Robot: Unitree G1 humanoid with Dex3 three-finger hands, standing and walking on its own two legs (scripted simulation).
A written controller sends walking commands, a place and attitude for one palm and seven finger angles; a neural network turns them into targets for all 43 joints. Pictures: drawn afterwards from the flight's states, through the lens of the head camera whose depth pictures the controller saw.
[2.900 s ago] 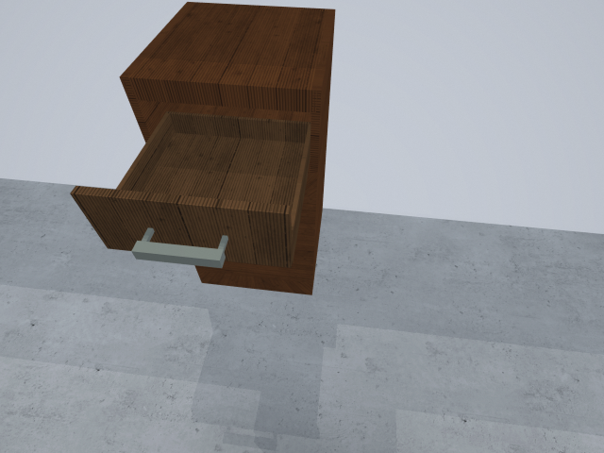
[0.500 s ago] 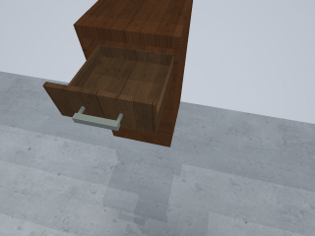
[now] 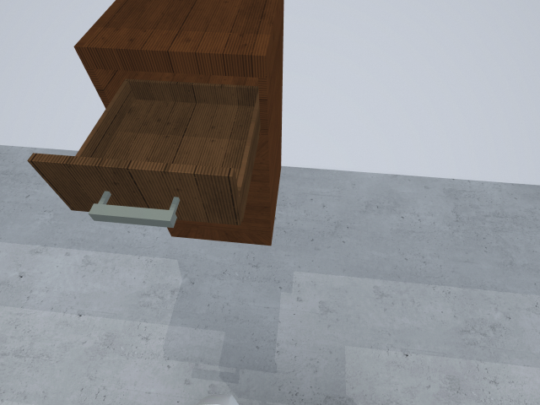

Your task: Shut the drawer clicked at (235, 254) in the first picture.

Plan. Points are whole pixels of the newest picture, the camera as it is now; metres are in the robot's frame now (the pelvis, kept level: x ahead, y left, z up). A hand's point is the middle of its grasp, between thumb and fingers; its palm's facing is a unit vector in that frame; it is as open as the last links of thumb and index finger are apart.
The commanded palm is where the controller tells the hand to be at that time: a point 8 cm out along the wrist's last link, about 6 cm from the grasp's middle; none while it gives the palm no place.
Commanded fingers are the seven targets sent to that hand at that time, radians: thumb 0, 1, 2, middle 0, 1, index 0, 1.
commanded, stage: take the last steps up to it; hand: left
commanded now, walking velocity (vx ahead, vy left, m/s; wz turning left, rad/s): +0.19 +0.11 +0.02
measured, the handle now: (137, 207) +0.45 +0.30 -0.05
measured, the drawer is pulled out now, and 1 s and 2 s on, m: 0.30 0.30 0.30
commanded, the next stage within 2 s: come to a stop and stand still in 0.26 s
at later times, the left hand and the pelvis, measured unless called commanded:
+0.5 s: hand out of the picture +0.09 +0.16 -0.16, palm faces +0.09 -0.97 -0.21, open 7.3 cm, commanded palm none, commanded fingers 0.00 0.90 0.90 -0.20 -0.30 -0.20 -0.30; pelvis +0.08 -0.01 +0.01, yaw +1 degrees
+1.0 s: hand (175, 402) +0.14 +0.18 -0.17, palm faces +0.02 -0.97 -0.24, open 7.3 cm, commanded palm none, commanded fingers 0.00 0.90 0.90 -0.20 -0.30 -0.20 -0.30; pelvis +0.10 -0.01 +0.00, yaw -1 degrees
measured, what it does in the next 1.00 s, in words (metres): steps on the spot: left foot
